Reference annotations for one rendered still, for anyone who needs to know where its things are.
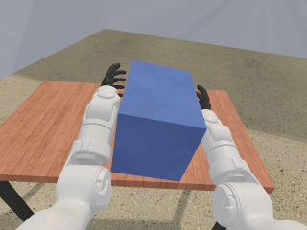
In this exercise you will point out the table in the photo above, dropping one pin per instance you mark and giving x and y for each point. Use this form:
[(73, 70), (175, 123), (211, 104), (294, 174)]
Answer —
[(36, 140)]

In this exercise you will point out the robot right hand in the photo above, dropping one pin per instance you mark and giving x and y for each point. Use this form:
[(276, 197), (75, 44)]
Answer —
[(204, 99)]

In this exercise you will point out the right robot forearm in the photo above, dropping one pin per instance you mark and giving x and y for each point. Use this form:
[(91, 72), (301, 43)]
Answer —
[(225, 163)]

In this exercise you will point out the robot left hand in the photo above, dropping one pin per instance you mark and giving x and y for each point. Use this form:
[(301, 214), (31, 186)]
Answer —
[(109, 79)]

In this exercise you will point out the left robot upper arm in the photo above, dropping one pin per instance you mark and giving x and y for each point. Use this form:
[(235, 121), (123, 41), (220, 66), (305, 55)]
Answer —
[(82, 191)]

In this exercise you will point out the carton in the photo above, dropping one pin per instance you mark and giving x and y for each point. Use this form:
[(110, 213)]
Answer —
[(159, 123)]

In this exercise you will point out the left robot forearm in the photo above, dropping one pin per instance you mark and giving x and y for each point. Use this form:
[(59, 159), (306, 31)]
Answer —
[(93, 146)]

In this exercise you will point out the right robot upper arm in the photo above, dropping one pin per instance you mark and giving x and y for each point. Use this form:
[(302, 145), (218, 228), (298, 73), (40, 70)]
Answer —
[(247, 206)]

